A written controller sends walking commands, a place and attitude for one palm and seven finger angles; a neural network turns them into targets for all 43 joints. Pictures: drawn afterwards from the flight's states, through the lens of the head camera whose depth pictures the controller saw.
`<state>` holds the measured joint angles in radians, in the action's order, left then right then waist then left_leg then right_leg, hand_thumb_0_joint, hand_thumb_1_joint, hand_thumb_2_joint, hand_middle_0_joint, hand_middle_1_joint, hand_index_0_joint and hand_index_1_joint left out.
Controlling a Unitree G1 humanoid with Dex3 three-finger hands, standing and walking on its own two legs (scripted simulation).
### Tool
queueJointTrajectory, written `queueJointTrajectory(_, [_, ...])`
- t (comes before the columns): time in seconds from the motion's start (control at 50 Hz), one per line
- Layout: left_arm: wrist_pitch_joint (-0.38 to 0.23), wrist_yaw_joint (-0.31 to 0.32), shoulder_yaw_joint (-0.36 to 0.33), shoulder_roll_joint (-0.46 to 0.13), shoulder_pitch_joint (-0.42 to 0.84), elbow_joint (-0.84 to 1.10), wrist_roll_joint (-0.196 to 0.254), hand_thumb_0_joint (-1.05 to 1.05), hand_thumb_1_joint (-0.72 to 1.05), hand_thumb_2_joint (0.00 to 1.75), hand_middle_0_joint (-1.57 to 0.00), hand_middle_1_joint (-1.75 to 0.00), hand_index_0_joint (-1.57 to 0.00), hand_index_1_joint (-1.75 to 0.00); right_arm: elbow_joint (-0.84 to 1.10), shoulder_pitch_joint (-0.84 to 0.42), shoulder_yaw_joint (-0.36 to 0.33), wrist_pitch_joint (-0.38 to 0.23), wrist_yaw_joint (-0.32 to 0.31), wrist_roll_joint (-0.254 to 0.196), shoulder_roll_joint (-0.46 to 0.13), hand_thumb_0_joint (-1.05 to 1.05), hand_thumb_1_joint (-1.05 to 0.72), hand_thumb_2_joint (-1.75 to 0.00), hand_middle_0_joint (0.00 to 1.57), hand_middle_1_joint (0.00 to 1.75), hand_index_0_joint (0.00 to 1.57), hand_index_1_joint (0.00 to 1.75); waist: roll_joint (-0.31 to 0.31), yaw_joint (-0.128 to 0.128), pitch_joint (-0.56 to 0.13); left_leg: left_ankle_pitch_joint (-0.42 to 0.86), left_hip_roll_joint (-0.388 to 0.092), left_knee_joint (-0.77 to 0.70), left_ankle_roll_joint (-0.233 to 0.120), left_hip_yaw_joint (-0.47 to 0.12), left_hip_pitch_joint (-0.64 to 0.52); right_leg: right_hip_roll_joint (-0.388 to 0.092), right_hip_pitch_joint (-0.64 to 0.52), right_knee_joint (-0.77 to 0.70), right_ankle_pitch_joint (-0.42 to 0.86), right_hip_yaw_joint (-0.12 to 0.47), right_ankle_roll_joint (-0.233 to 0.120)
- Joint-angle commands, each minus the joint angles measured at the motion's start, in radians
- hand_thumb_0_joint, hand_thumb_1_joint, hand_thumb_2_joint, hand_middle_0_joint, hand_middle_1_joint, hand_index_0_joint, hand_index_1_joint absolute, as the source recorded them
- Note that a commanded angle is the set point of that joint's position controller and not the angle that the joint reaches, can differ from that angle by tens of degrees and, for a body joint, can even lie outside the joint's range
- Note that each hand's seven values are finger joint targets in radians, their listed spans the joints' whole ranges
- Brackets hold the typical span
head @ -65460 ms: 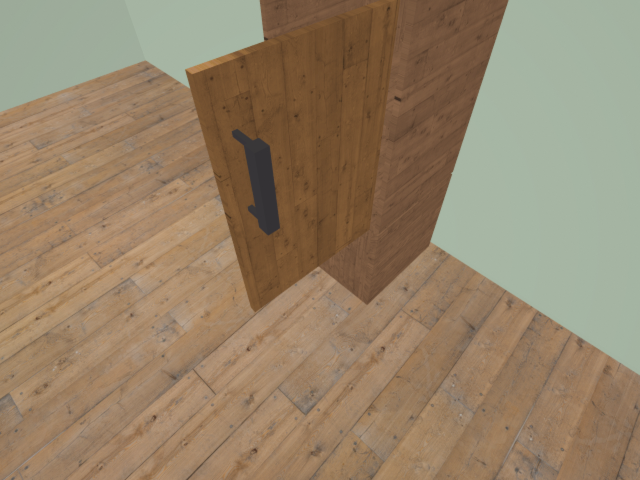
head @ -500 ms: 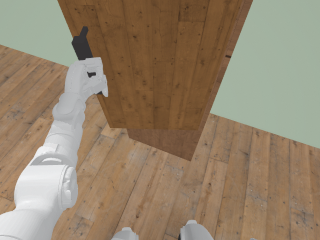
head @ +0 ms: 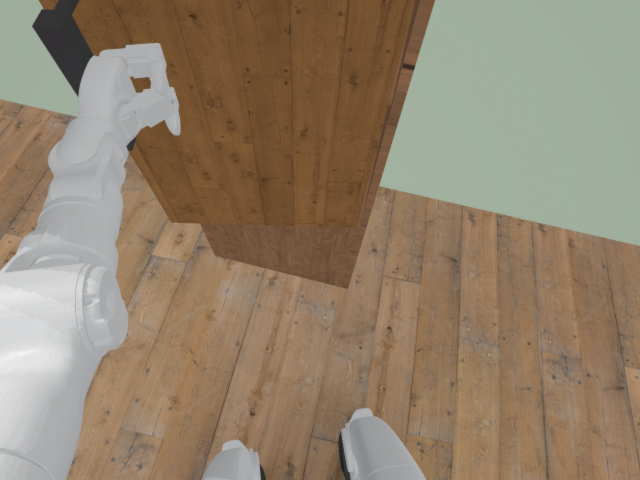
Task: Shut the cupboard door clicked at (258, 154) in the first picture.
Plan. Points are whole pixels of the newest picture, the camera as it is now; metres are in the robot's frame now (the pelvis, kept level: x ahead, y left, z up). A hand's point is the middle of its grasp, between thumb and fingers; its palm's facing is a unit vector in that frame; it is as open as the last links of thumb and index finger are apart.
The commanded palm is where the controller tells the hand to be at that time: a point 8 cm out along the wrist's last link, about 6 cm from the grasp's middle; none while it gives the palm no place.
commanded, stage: push the door shut along its arc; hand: left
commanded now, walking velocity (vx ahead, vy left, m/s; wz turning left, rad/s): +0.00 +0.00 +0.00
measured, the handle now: (99, 77) +0.60 +0.18 +0.12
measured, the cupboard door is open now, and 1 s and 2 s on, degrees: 14 1 1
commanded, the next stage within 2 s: pull the fist back off the door in 0.76 s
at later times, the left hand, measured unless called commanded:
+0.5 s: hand (183, 71) +0.58 +0.08 +0.13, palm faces -0.31 -0.95 -0.02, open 3.0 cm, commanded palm +0.60 +0.12 +0.12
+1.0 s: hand (198, 42) +0.63 +0.06 +0.13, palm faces -0.01 -0.99 +0.10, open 3.1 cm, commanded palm +0.61 +0.09 +0.12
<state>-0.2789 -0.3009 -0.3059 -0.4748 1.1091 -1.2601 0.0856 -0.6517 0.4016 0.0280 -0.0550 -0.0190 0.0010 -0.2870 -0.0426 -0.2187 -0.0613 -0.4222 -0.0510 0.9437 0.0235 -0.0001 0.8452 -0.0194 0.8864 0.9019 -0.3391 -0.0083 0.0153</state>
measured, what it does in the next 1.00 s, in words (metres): stands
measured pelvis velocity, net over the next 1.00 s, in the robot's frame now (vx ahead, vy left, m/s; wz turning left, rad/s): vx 0.01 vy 0.01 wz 0.00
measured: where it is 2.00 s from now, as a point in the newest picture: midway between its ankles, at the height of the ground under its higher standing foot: outside the picture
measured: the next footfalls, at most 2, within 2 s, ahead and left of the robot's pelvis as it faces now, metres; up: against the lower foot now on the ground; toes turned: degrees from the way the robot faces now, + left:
none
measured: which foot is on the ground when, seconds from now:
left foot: down 0.00-1.00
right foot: down 0.00-1.00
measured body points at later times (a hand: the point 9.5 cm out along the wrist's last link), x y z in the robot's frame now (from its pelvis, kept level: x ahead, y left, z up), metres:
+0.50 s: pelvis +0.01 +0.01 -0.01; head +0.16 +0.01 +0.41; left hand +0.59 +0.14 +0.13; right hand -0.04 -0.26 -0.12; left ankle +0.01 +0.13 -0.68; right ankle +0.05 -0.13 -0.68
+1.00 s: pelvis +0.01 +0.01 -0.03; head +0.19 +0.01 +0.39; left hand +0.62 +0.12 +0.13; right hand -0.07 -0.24 -0.12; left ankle +0.01 +0.14 -0.68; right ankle +0.05 -0.13 -0.68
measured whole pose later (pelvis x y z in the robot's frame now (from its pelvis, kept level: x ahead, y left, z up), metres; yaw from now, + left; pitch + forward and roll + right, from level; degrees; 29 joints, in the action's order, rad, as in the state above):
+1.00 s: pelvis +0.01 +0.01 -0.03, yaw +0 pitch +28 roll -3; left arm -0.15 0.03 -0.38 -0.48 1.49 -1.38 -0.01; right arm -0.67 0.48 0.04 -0.07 0.05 0.10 -0.26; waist -0.08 -0.30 -0.09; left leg -0.47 -0.06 1.09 0.02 -0.04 1.11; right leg -0.01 1.11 0.99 -0.37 -0.04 0.02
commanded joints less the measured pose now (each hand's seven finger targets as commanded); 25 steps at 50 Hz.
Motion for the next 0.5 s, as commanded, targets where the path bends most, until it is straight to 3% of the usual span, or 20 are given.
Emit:
queueJointTrajectory(0.0, [-0.055,-0.020,-0.026,-0.240,0.550,0.212,0.008,0.00,0.90,0.90,-1.30,-1.50,-1.30,-1.50,0.054,0.172,-0.069,-0.022,-0.014,0.001,-0.169,0.00,-0.90,-0.90,0.20,0.30,0.20,0.30,-0.031,-0.027,-0.513,0.239,0.049,-0.086,-0.050,-0.016,-0.218,0.044,-0.280,-0.100,0.251,-0.002,-0.020])
queueJointTrajectory(0.04, [-0.053,-0.031,-0.039,-0.255,0.558,0.219,0.011,0.00,0.90,0.90,-1.30,-1.50,-1.30,-1.50,0.055,0.178,-0.069,-0.020,-0.015,0.004,-0.169,0.00,-0.90,-0.90,0.20,0.30,0.20,0.30,-0.051,-0.024,-0.558,0.279,0.049,-0.078,-0.048,-0.016,-0.241,0.045,-0.285,-0.088,0.284,-0.006,-0.021])
queueJointTrajectory(0.08, [-0.034,-0.038,-0.023,-0.245,0.563,0.171,0.002,0.00,0.90,0.90,-1.30,-1.50,-1.30,-1.50,0.050,0.186,-0.066,-0.016,-0.014,0.002,-0.169,0.00,-0.90,-0.90,0.20,0.30,0.20,0.30,-0.021,-0.041,-0.497,0.257,0.047,-0.075,-0.050,-0.015,-0.200,0.046,-0.265,-0.094,0.267,-0.008,-0.018])
queueJointTrajectory(0.12, [-0.028,-0.037,-0.031,-0.258,0.593,0.164,-0.001,0.00,0.90,0.90,-1.30,-1.50,-1.30,-1.50,0.051,0.197,-0.064,-0.014,-0.016,0.006,-0.172,0.00,-0.90,-0.90,0.20,0.30,0.20,0.30,-0.015,-0.049,-0.492,0.251,0.050,-0.074,-0.055,-0.017,-0.193,0.049,-0.262,-0.095,0.260,-0.010,-0.021])
queueJointTrajectory(0.14, [-0.028,-0.039,-0.046,-0.286,0.609,0.176,-0.005,0.00,0.90,0.90,-1.30,-1.50,-1.30,-1.50,0.051,0.198,-0.065,-0.013,-0.015,0.008,-0.175,0.00,-0.90,-0.90,0.20,0.30,0.20,0.30,-0.035,-0.046,-0.521,0.264,0.048,-0.069,-0.052,-0.016,-0.199,0.048,-0.268,-0.091,0.272,-0.006,-0.020])
queueJointTrajectory(0.18, [-0.028,-0.048,-0.016,-0.253,0.622,0.182,-0.010,0.00,0.90,0.90,-1.30,-1.50,-1.30,-1.50,0.051,0.197,-0.068,-0.012,-0.013,0.010,-0.171,0.00,-0.90,-0.90,0.20,0.30,0.20,0.30,-0.055,-0.053,-0.538,0.280,0.049,-0.058,-0.051,-0.018,-0.219,0.048,-0.244,-0.086,0.277,-0.009,-0.021])
queueJointTrajectory(0.24, [-0.027,-0.055,-0.027,-0.273,0.651,0.180,-0.014,0.00,0.90,0.90,-1.30,-1.50,-1.30,-1.50,0.043,0.214,-0.068,-0.009,-0.013,0.015,-0.176,0.00,-0.90,-0.90,0.20,0.30,0.20,0.30,-0.077,-0.057,-0.567,0.324,0.045,-0.048,-0.047,-0.028,-0.252,0.051,-0.224,-0.072,0.295,-0.018,-0.025])
queueJointTrajectory(0.28, [-0.011,-0.061,-0.012,-0.261,0.667,0.142,-0.020,0.00,0.90,0.90,-1.30,-1.50,-1.30,-1.50,0.036,0.219,-0.067,-0.005,-0.013,0.015,-0.177,0.00,-0.90,-0.90,0.20,0.30,0.20,0.30,-0.060,-0.075,-0.523,0.310,0.042,-0.043,-0.049,-0.029,-0.227,0.052,-0.195,-0.074,0.279,-0.022,-0.023])
queueJointTrajectory(0.3, [-0.006,-0.062,0.007,-0.246,0.693,0.142,-0.026,0.00,0.90,0.90,-1.30,-1.50,-1.30,-1.50,0.034,0.218,-0.067,-0.005,-0.014,0.015,-0.176,0.00,-0.90,-0.90,0.20,0.30,0.20,0.30,-0.081,-0.086,-0.512,0.296,0.043,-0.037,-0.050,-0.027,-0.227,0.051,-0.168,-0.077,0.261,-0.021,-0.022])
queueJointTrajectory(0.34, [-0.006,-0.058,0.025,-0.222,0.755,0.144,-0.029,0.00,0.90,0.90,-1.30,-1.50,-1.30,-1.50,0.021,0.231,-0.068,-0.008,-0.015,0.020,-0.177,0.00,-0.90,-0.90,0.20,0.30,0.20,0.30,-0.091,-0.106,-0.533,0.307,0.038,-0.027,-0.050,-0.042,-0.263,0.053,-0.123,-0.070,0.243,-0.029,-0.023])
queueJointTrajectory(0.4, [0.012,-0.059,0.031,-0.226,0.791,0.098,-0.038,0.00,0.90,0.90,-1.30,-1.50,-1.30,-1.50,0.008,0.238,-0.065,-0.009,-0.015,0.024,-0.182,0.00,-0.90,-0.90,0.20,0.30,0.20,0.30,-0.086,-0.125,-0.496,0.277,0.038,-0.013,-0.052,-0.044,-0.222,0.054,-0.089,-0.069,0.208,-0.032,-0.025])
queueJointTrajectory(0.42, [0.008,-0.061,0.037,-0.212,0.824,0.114,-0.032,0.00,0.90,0.90,-1.30,-1.50,-1.30,-1.50,0.004,0.244,-0.065,-0.013,-0.017,0.027,-0.181,0.00,-0.90,-0.90,0.20,0.30,0.20,0.30,-0.103,-0.136,-0.512,0.294,0.040,-0.009,-0.056,-0.047,-0.244,0.055,-0.080,-0.065,0.217,-0.036,-0.028])
queueJointTrajectory(0.44, [0.007,-0.065,0.031,-0.231,0.843,0.126,-0.037,0.00,0.90,0.90,-1.30,-1.50,-1.30,-1.50,-0.001,0.248,-0.067,-0.014,-0.016,0.030,-0.184,0.00,-0.90,-0.90,0.20,0.30,0.20,0.30,-0.134,-0.132,-0.554,0.320,0.035,0.001,-0.051,-0.052,-0.271,0.054,-0.068,-0.055,0.228,-0.036,-0.028])
queueJointTrajectory(0.48, [0.013,-0.074,0.054,-0.202,0.859,0.121,-0.042,0.00,0.90,0.90,-1.30,-1.50,-1.30,-1.50,-0.009,0.253,-0.067,-0.016,-0.014,0.034,-0.181,0.00,-0.90,-0.90,0.20,0.30,0.20,0.30,-0.153,-0.139,-0.575,0.358,0.033,0.015,-0.047,-0.062,-0.297,0.055,-0.040,-0.040,0.242,-0.045,-0.032])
